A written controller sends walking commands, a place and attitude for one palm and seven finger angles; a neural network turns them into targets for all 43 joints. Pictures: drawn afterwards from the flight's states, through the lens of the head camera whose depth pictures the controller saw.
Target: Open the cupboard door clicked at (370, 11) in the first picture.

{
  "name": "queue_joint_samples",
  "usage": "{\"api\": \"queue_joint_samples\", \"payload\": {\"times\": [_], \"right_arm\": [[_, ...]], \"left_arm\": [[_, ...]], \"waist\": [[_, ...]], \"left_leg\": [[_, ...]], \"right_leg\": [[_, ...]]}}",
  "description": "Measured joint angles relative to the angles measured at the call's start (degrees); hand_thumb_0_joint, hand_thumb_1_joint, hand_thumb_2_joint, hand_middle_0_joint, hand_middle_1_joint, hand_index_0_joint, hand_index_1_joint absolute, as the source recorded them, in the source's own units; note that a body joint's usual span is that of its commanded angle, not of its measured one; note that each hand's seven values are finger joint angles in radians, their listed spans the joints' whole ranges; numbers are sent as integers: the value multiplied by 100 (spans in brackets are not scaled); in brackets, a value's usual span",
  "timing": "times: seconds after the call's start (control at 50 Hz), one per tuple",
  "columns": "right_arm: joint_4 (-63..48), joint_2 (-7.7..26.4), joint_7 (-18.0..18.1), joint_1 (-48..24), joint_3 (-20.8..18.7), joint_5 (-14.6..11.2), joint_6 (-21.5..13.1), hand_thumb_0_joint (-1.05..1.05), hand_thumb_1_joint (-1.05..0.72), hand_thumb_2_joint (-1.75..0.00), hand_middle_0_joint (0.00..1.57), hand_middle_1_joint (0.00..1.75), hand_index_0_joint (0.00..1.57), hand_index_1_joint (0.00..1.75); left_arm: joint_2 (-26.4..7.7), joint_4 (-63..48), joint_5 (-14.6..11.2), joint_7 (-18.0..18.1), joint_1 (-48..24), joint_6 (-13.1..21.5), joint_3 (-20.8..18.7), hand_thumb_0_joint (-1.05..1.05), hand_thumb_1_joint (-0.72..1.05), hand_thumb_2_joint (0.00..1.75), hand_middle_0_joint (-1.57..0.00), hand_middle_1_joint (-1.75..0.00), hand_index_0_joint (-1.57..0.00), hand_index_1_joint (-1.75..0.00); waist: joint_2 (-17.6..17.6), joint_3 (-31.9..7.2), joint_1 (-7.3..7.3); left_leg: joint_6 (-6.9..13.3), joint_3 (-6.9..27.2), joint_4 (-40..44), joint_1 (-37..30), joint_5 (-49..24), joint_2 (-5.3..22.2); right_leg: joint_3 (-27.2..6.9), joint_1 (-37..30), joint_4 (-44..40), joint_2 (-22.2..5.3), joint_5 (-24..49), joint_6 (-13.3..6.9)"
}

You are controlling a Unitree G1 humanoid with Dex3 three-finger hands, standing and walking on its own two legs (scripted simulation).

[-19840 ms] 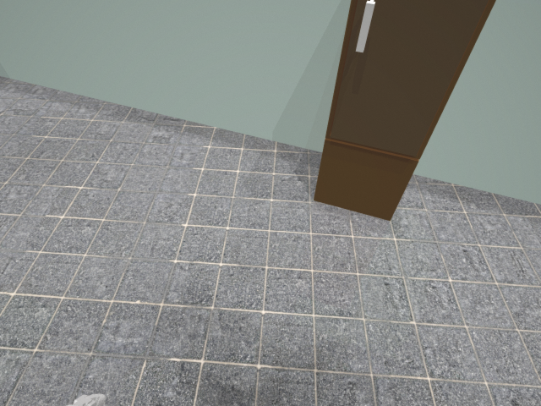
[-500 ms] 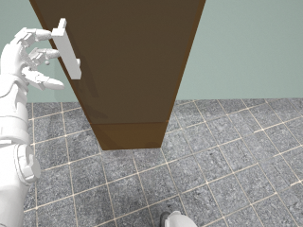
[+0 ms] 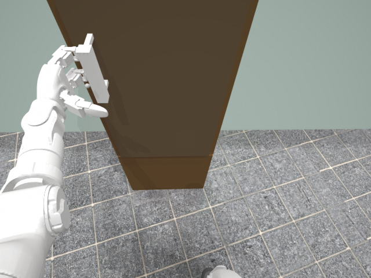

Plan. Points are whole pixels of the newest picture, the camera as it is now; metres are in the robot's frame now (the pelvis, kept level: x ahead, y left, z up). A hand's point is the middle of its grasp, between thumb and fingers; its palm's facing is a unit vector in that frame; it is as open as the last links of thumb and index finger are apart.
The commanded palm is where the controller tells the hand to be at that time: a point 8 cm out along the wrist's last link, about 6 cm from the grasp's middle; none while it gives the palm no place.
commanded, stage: slide the fingers in behind the handle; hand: left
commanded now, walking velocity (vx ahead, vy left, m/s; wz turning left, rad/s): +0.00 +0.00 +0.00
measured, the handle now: (96, 70) +0.53 +0.18 +0.13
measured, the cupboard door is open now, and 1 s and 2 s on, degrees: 0 0 3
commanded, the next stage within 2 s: close the thumb around the handle in 0.80 s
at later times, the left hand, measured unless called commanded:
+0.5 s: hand (105, 85) +0.48 +0.15 +0.13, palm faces -0.01 -1.00 -0.02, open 14.0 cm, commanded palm +0.45 +0.21 +0.13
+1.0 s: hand (101, 87) +0.47 +0.16 +0.13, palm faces -0.03 -1.00 -0.02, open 13.8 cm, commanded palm +0.45 +0.21 +0.13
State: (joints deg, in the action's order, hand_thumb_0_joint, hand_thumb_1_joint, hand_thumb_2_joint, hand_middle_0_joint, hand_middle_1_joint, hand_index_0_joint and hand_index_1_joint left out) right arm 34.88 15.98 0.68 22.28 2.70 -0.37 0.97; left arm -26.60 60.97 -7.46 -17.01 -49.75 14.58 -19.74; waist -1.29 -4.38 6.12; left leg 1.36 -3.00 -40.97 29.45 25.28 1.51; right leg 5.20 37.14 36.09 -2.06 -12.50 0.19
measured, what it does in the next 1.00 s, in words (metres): stands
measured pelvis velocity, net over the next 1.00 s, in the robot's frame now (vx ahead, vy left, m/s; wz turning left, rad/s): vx -0.01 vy -0.01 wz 0.00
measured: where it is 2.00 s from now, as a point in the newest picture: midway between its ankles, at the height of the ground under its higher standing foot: outside the picture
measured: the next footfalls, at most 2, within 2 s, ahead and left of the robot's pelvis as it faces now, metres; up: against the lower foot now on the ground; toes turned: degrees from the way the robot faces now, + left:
none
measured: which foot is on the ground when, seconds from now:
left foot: down 0.00-1.00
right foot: down 0.00-1.00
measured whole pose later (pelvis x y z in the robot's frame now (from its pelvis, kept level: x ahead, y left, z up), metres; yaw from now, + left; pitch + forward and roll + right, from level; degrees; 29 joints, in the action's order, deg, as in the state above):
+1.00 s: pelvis -0.01 -0.01 +0.00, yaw +0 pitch +13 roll -1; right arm 36.1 16.8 1.3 22.6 2.3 -0.4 -0.9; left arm -25.1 63.3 -6.9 -14.6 -51.5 16.7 -19.5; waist -1.2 -3.4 6.5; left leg 0.8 -3.5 -40.2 29.4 23.7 1.4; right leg 4.5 37.8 36.3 -2.0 -11.4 -0.6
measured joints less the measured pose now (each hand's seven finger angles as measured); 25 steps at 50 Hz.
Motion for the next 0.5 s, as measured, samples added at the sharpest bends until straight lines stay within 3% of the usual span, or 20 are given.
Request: {"api": "queue_joint_samples", "payload": {"times": [0.5], "right_arm": [[133, 48, 11, 40, -47, 16, -144, 1, -91, -89, 20, 30, 20, 30]], "left_arm": [[260, 153, 125, 457, -136, 176, -7, -1, -50, 30, -30, -120, -29, -120]], "waist": [[-1, 91, 55]], "left_leg": [[-61, -64, 103, -53, -131, 10]], "right_leg": [[-66, 34, 23, 24, 75, -83]]}}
